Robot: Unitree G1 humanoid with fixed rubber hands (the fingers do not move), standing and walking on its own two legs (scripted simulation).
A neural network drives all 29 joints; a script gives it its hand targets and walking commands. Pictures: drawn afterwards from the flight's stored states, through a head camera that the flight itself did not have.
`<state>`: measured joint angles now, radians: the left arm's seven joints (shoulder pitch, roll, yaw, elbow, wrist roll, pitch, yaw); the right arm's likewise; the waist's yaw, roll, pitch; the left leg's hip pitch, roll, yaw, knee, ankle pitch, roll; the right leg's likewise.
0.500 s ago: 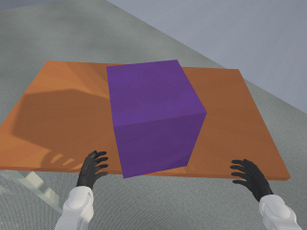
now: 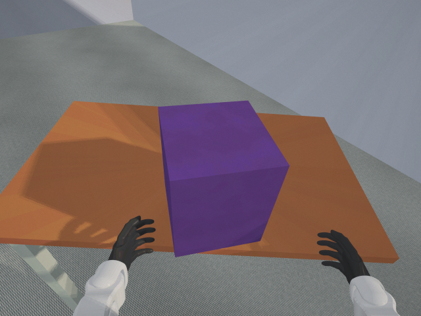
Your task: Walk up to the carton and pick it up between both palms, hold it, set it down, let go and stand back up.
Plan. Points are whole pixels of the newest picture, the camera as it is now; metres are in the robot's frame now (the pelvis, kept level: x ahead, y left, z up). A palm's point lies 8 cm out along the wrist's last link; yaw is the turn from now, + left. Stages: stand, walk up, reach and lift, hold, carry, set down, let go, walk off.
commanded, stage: set down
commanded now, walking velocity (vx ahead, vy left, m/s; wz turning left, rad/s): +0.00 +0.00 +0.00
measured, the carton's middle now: (212, 177) +0.39 +0.02 +0.06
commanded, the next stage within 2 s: let go in 0.34 s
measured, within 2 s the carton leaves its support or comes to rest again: neither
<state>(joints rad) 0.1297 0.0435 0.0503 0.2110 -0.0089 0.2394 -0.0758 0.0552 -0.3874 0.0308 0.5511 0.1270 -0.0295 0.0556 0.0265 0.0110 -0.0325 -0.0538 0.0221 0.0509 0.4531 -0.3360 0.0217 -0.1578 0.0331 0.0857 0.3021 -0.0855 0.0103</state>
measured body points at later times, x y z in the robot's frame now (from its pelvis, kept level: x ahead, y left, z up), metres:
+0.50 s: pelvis +0.00 -0.01 +0.00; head -0.04 +0.00 +0.45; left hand +0.24 +0.18 +0.00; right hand +0.24 -0.26 +0.00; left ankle -0.05 +0.09 -0.74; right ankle +0.06 -0.15 -0.74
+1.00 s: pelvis +0.00 -0.01 +0.00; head -0.04 +0.00 +0.45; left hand +0.24 +0.20 +0.00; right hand +0.24 -0.26 +0.00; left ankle -0.05 +0.09 -0.74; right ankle +0.06 -0.15 -0.74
